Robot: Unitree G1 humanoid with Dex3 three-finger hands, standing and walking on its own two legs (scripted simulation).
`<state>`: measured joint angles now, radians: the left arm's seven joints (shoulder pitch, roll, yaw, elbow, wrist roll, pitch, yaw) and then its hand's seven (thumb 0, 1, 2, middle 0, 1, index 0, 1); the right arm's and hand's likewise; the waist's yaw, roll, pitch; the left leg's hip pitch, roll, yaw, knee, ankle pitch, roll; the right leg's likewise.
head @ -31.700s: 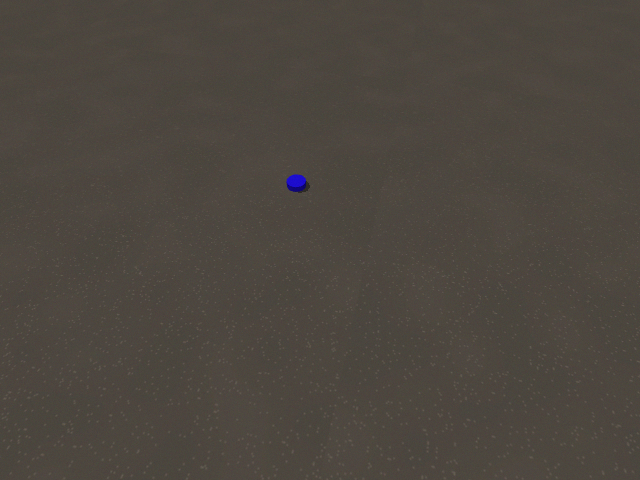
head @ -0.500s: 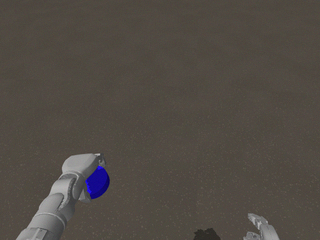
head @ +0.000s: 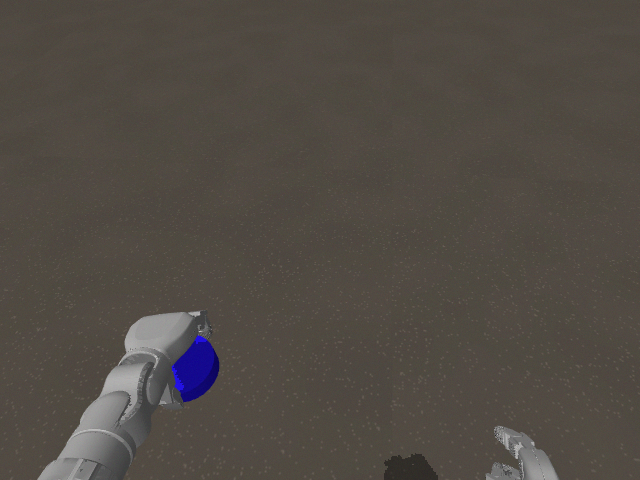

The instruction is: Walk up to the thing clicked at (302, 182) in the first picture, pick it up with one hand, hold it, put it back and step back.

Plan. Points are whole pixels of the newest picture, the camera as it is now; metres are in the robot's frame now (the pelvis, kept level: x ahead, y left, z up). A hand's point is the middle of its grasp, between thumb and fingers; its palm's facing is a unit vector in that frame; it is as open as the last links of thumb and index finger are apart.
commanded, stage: crouch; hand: left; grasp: from above
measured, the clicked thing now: (185, 367) +0.30 +0.22 -0.09
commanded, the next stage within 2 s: lower in 1.82 s
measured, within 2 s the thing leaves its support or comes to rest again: neither
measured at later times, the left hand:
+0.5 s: hand (211, 386) +0.34 +0.23 -0.27, palm faces -0.40 +0.03 -0.91, open 11.5 cm
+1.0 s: hand (232, 408) +0.36 +0.24 -0.49, palm faces -0.44 -0.01 -0.90, open 11.4 cm
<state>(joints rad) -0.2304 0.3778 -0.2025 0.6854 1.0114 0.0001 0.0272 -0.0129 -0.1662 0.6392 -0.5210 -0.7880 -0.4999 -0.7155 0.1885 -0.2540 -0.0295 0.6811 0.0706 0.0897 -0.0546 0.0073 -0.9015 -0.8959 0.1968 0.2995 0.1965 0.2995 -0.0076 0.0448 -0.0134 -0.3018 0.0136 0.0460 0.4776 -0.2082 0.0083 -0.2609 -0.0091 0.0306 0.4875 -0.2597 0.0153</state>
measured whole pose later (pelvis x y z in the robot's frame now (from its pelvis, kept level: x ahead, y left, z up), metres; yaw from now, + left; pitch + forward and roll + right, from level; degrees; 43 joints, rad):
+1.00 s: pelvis -0.07 +0.00 -0.32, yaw -4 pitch +38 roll -6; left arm -0.81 0.55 0.03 1.29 1.23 -0.13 0.41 -0.01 -0.18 0.58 -0.58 -0.73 -0.56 -0.67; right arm 0.15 -0.24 -0.02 0.77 -0.10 -0.06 0.06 0.00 -0.90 -0.89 0.20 0.30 0.20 0.30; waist -0.16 0.02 -0.17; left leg -2.06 0.04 -0.07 2.01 -0.62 0.01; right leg -1.95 0.03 -0.06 1.98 -0.70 0.02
